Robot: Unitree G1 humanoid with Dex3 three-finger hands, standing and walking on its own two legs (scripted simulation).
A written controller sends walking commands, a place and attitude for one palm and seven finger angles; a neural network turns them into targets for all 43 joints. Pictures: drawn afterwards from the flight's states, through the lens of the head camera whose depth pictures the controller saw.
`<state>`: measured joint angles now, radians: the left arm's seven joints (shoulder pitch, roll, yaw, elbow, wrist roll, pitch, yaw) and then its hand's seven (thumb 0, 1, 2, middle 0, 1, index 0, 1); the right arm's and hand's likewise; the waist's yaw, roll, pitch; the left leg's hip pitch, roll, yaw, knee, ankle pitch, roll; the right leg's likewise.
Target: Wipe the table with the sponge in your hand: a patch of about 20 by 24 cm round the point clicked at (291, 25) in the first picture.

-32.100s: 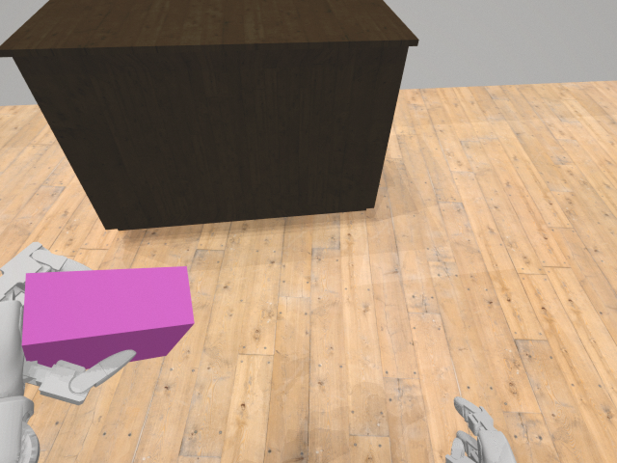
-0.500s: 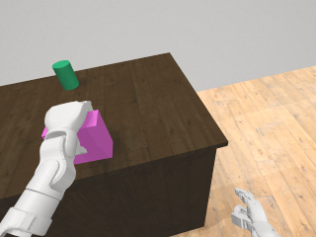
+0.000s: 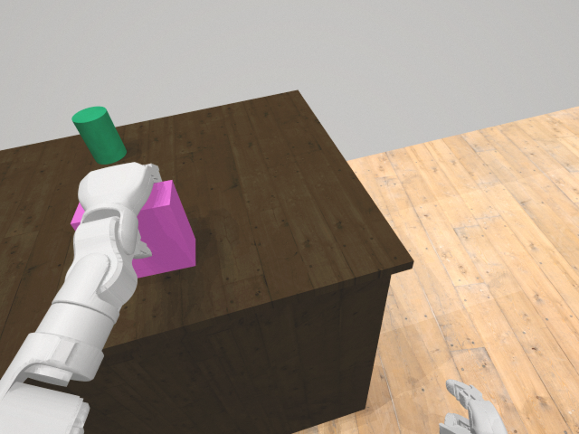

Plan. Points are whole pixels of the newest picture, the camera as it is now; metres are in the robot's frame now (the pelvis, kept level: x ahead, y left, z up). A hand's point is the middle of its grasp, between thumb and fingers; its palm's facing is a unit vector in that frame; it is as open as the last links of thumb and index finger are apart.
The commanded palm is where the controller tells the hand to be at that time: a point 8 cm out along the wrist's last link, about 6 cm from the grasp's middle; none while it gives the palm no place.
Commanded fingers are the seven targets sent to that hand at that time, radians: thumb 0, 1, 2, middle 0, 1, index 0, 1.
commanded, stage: wipe forward along the middle lane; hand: left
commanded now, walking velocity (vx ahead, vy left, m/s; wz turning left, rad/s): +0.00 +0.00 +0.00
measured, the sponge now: (147, 243) +0.35 +0.26 +0.09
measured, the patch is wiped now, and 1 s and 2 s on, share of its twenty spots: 1.00 1.00 1.00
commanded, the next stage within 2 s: slide back across to the first lane in 0.76 s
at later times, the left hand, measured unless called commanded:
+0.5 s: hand (138, 197) +0.40 +0.28 +0.14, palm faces -0.04 +0.00 -1.00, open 10.2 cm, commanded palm +0.38 +0.27 +0.17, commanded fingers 0.00 0.10 1.30 -1.20 -1.60 -1.20 -1.60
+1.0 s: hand (137, 181) +0.44 +0.30 +0.15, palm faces -0.07 +0.01 -1.00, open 10.2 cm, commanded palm +0.41 +0.30 +0.19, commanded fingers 0.00 0.10 1.30 -1.20 -1.60 -1.20 -1.60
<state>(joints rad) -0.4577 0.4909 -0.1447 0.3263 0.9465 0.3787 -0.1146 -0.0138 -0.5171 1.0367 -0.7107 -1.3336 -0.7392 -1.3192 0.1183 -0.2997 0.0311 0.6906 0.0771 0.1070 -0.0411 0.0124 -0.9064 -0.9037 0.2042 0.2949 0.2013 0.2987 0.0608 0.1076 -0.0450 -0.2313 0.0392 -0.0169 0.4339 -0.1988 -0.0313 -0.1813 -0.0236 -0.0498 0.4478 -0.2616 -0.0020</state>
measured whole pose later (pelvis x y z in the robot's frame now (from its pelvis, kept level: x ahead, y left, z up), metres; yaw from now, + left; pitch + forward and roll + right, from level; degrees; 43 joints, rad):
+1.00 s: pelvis +0.01 +0.01 +0.00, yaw -1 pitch +5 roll +0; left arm -0.77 0.59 -0.05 0.80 1.00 0.16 -0.09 0.00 -0.52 1.04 -0.72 -1.33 -0.75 -1.32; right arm 0.23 -0.30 0.00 0.72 0.07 0.14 -0.05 0.01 -0.91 -0.90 0.21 0.29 0.20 0.30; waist -0.01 0.08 -0.06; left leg -0.33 0.04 0.00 0.46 -0.21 -0.02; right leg -0.27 -0.02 -0.03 0.43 -0.25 0.01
